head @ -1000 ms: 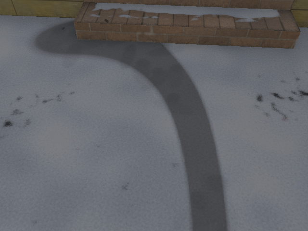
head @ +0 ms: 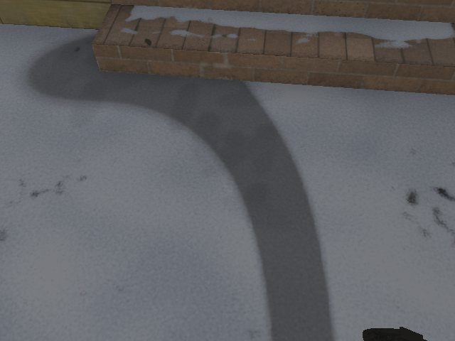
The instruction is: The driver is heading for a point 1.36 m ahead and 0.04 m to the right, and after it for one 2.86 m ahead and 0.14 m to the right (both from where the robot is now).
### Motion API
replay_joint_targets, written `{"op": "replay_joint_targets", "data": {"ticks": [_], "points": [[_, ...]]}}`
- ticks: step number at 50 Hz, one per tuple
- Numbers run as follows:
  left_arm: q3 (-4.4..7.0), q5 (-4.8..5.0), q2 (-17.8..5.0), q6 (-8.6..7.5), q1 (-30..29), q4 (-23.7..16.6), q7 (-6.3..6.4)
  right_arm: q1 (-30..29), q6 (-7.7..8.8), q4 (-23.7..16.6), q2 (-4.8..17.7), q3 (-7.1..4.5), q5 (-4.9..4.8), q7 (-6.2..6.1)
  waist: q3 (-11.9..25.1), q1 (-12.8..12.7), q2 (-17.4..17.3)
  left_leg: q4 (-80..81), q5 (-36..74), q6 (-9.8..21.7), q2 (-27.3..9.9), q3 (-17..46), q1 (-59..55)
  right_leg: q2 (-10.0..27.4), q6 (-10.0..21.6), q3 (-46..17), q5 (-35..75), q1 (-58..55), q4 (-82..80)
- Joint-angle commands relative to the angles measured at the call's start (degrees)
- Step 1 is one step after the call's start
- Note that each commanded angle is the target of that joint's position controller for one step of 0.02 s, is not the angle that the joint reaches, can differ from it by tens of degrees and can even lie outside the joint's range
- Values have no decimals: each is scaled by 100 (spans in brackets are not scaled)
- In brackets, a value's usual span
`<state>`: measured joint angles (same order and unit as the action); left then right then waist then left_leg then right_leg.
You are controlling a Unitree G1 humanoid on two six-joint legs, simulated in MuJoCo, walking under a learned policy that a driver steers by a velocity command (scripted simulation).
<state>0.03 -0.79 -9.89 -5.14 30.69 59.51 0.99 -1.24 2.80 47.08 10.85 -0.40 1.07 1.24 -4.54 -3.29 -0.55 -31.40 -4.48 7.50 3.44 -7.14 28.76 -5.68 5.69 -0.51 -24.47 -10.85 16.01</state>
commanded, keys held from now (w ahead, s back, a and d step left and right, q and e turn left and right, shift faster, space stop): w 1.00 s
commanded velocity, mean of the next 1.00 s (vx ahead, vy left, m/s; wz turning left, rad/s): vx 0.50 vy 0.00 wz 0.00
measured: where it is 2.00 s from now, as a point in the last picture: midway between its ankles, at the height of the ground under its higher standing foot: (255, 155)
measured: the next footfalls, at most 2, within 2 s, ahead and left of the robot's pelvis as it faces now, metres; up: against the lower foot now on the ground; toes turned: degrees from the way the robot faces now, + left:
left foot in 0.02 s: +0.18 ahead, +0.05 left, +0.00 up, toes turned +3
right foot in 0.58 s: +0.49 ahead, -0.11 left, +0.00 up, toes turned -3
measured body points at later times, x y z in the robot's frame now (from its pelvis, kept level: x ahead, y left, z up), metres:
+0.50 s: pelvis +0.27 -0.01 +0.02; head +0.30 -0.01 +0.47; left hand +0.47 +0.19 -0.10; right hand +0.16 -0.24 -0.12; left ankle +0.14 +0.05 -0.72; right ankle +0.44 -0.13 -0.69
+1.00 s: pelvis +0.54 -0.04 +0.02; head +0.56 -0.05 +0.47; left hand +0.44 +0.18 -0.12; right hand +0.71 -0.26 -0.10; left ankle +0.70 +0.09 -0.67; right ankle +0.45 -0.11 -0.72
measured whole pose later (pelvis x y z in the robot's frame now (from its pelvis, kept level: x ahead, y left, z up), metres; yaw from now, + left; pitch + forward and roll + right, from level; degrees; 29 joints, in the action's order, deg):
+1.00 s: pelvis +0.54 -0.04 +0.02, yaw +1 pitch +0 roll -1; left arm 1.3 -0.8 -9.6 -5.6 27.7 61.4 0.0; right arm 3.2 2.0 51.9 11.5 -1.5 1.3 1.7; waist -2.6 -3.3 -2.0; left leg -39.9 -0.8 2.3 -5.0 -2.6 35.5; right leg -5.4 5.0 4.5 -13.8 -3.3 10.2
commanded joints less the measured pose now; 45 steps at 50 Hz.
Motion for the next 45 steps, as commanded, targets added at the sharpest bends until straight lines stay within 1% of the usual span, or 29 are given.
{"op": "replay_joint_targets", "data": {"ticks": [1,2,3,4,5,6,7,8,9,11,14,18,23,25,26,27,28,29,30,31,32,33,34,35,36,37,40,43,45], "points": [[159,7,-917,-42,-398,-417,0,2896,67,588,1249,-442,125,-213,1469,1534,83,448,-859,560,-933,1266,-3591,1185,56,-19,5226,1868,3918],[41,80,-165,-1,406,-448,-65,2840,68,559,1567,-503,256,-179,1852,845,-1084,680,-981,1416,-2588,4082,-4816,132,-104,167,-394,3936,6157],[190,-22,-806,21,135,-399,-55,2540,43,568,1282,-487,-36,-88,1609,928,-315,1544,-2001,1554,-2490,4829,-4297,172,48,-362,-242,4546,6547],[230,-35,-907,-4,-426,-612,-79,1857,54,465,995,-412,-99,-69,644,631,-199,1903,-2385,1345,-2334,3948,-3364,530,93,-362,404,4777,6236],[236,-58,-882,-21,-737,-663,-107,1587,105,447,691,-347,-83,-37,207,523,72,2156,-1887,1163,-2099,3427,-2615,688,91,-312,681,4581,5921],[240,-80,-780,23,-785,-645,-125,1571,168,514,531,-292,-43,-43,38,337,177,2247,-1264,958,-1859,2936,-2152,840,50,-325,793,4311,5648],[212,-130,-637,99,-664,-620,-162,1659,219,629,400,-240,-39,-68,52,166,113,2335,-814,801,-1654,2529,-1809,937,-33,-310,840,3978,5390],[189,-137,-483,159,-606,-587,-198,1794,274,726,388,-222,-40,-80,80,100,47,2390,-458,741,-1562,2245,-1674,980,-98,-258,868,3827,5212],[184,-144,-428,198,-660,-609,-223,1963,327,821,452,-230,-53,-83,72,77,13,2427,-121,728,-1496,2044,-1617,1013,-152,-178,920,3848,5070],[193,-144,-454,256,-1087,-757,-253,2192,369,945,622,-253,-69,-79,-42,97,-81,2579,61,670,-1384,1706,-1601,1145,-251,-35,1270,4192,4700],[200,-108,-540,287,-1971,-1035,-266,2560,350,1054,654,-229,-84,-73,-192,308,-120,2651,592,480,-1232,1418,-1906,1249,-376,158,1988,4790,3928],[147,-45,-460,276,-2809,-1264,-279,3041,336,1190,627,-179,-79,-103,-152,585,-246,2499,1329,221,-1129,1151,-2412,1096,-439,376,2609,4815,2832],[123,-37,-486,236,-3569,-1501,-267,3462,293,1364,664,-152,17,-188,-198,801,-339,2117,2095,343,-1388,1156,-3447,861,-315,490,2332,4935,2021],[143,-35,-542,189,-3596,-1561,-259,3410,279,1408,736,-171,50,-227,-207,700,-368,1860,2623,382,-1551,1154,-3723,773,-165,492,1922,4755,1770],[165,-35,-576,160,-3390,-1516,-241,3276,277,1402,771,-178,52,-242,-130,545,-391,1597,3253,329,-1564,1072,-3710,654,-59,538,1681,4353,1598],[210,-42,-647,130,-2953,-1379,-203,3169,275,1400,827,-193,48,-252,82,341,-438,1132,4027,254,-1544,1004,-3652,466,52,602,1468,3715,1458],[281,-54,-748,83,-2133,-1101,-155,3072,260,1404,868,-201,26,-240,482,-7,-376,267,4388,169,-1425,884,-3516,286,194,671,1568,2763,1128],[389,-145,-987,24,-1107,-776,-89,2967,270,1339,831,-179,-20,-227,1035,-417,-257,-907,3551,64,-1230,738,-2679,605,406,328,1718,1279,1025],[543,-303,-1575,-5,-196,-654,-24,3105,290,1092,448,-79,-158,-191,1887,-563,571,-2881,1053,-122,-718,406,-1061,2222,864,-1640,1178,-411,954],[595,-158,-1635,89,-233,-600,-100,3563,284,1184,438,-142,-236,-163,2402,-327,1318,-4453,-2526,-222,166,614,301,3097,1535,-3922,1191,-1022,180],[535,4,-1321,128,-846,-658,-146,3073,255,1113,806,-244,-81,-181,1463,-109,507,-4623,-2075,-151,-279,1035,805,2775,1333,-3234,882,-259,7],[448,36,-983,94,-1353,-732,-172,2579,282,959,696,-234,-46,-147,773,20,291,-4368,-1593,-157,-479,1023,821,2553,1179,-2470,1097,606,-217],[381,5,-728,51,-1587,-713,-181,2406,270,927,556,-228,-41,-128,374,220,141,-3986,-1324,-179,-676,989,592,2267,947,-1911,1544,1280,-440],[322,7,-552,7,-1563,-614,-159,2361,196,897,498,-238,53,-97,222,380,223,-3684,-1221,-233,-793,995,333,2025,769,-1501,1916,1706,-543],[285,-1,-455,-27,-1490,-521,-142,2492,114,951,345,-212,102,-54,225,495,292,-3531,-1152,-294,-820,948,96,1870,666,-1199,2127,1925,-627],[284,4,-477,-76,-1301,-427,-135,2515,62,950,291,-214,115,-20,251,529,319,-3453,-1097,-336,-801,875,30,1810,667,-1056,2469,1984,-659],[317,27,-706,-137,-942,-248,-125,1988,-30,745,317,-233,116,37,89,556,341,-3030,-648,-458,-904,704,479,1682,669,-680,2790,1994,-858],[277,27,-678,-119,-619,-152,-127,1127,-45,448,371,-221,75,49,-98,381,360,-2206,-20,-567,-959,547,887,1547,596,-455,3079,1838,-962],[254,28,-673,-117,-433,-101,-120,663,-32,303,318,-178,35,55,-132,265,379,-1530,314,-594,-890,436,801,1481,521,-315,3317,1732,-953]]}}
